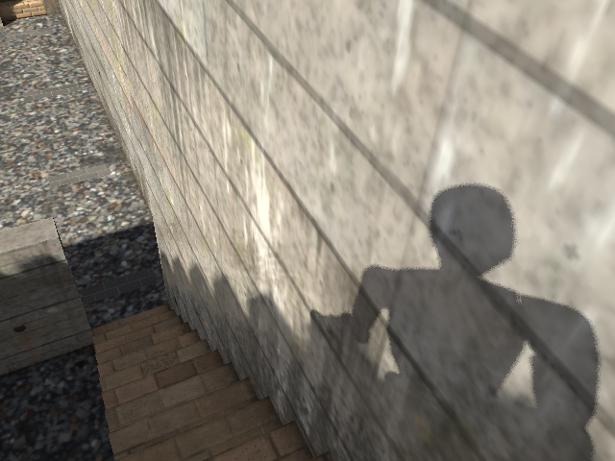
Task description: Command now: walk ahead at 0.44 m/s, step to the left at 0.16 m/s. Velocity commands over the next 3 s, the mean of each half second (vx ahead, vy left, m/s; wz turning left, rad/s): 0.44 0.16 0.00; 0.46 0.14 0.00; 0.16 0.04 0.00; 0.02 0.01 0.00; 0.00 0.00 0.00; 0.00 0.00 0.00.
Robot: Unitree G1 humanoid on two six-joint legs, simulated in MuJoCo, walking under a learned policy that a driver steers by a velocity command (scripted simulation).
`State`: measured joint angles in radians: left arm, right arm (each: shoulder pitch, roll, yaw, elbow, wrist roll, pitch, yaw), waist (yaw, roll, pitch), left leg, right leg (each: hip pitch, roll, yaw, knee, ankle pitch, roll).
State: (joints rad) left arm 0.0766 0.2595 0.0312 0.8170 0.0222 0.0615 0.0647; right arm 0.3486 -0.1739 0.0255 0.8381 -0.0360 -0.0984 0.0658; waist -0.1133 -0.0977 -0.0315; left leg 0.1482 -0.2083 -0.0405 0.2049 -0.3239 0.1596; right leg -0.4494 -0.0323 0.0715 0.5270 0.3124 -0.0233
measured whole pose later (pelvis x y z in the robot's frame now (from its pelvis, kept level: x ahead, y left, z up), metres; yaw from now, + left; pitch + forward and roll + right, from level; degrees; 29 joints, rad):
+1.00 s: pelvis +0.86 +0.14 -0.88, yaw +6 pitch -9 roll -3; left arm 0.29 0.12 -0.03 0.80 -0.03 -0.13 0.14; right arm 0.03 -0.23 0.04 0.69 -0.06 0.02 0.04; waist -0.03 0.24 0.08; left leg -0.48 -0.01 -0.15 0.73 0.56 -0.06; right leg -0.54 -0.16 0.01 1.89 -0.62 -0.05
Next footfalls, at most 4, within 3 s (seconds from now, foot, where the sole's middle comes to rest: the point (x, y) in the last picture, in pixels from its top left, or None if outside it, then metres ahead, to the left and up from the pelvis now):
0.04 right None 0.14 -0.13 -0.81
0.40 right None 0.14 -0.16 -0.91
0.80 right None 0.82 -0.04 -1.38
1.06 left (185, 460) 1.05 0.29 -1.79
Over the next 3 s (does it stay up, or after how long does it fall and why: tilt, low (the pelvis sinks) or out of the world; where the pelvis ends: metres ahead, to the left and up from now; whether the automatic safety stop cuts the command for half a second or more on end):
stays up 1.72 0.42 -1.43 its command is cut before an obstacle from the start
